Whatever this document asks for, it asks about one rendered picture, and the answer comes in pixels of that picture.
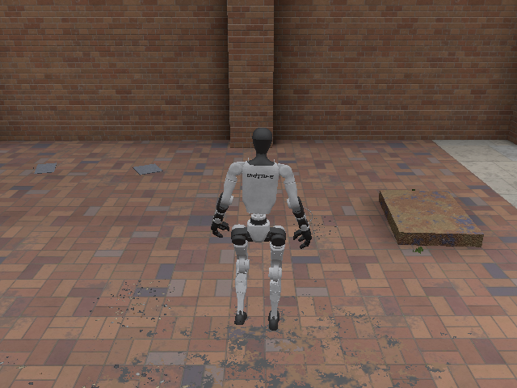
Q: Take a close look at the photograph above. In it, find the robot left hand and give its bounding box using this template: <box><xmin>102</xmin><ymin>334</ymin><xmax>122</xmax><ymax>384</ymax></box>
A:
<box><xmin>211</xmin><ymin>221</ymin><xmax>229</xmax><ymax>238</ymax></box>

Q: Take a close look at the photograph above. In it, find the right robot thigh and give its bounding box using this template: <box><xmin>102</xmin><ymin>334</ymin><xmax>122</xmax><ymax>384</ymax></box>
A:
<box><xmin>268</xmin><ymin>226</ymin><xmax>286</xmax><ymax>282</ymax></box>

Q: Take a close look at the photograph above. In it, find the left robot upper arm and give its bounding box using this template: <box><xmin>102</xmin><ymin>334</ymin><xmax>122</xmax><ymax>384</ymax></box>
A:
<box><xmin>220</xmin><ymin>162</ymin><xmax>244</xmax><ymax>205</ymax></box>

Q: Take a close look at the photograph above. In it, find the robot torso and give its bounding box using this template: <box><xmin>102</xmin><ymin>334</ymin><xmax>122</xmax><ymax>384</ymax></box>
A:
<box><xmin>242</xmin><ymin>158</ymin><xmax>280</xmax><ymax>243</ymax></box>

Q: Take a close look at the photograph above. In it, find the right robot upper arm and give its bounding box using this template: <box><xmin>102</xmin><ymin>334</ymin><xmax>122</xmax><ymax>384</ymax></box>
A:
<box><xmin>278</xmin><ymin>163</ymin><xmax>300</xmax><ymax>209</ymax></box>

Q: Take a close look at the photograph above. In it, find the robot right forearm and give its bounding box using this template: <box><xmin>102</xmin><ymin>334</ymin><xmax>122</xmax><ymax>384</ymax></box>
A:
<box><xmin>292</xmin><ymin>196</ymin><xmax>309</xmax><ymax>231</ymax></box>

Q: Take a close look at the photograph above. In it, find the robot left forearm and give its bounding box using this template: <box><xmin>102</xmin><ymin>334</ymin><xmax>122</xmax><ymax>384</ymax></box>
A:
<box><xmin>213</xmin><ymin>193</ymin><xmax>229</xmax><ymax>224</ymax></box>

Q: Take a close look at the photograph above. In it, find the robot right hand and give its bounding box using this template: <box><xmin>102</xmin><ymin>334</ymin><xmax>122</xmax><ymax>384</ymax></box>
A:
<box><xmin>293</xmin><ymin>228</ymin><xmax>312</xmax><ymax>249</ymax></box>

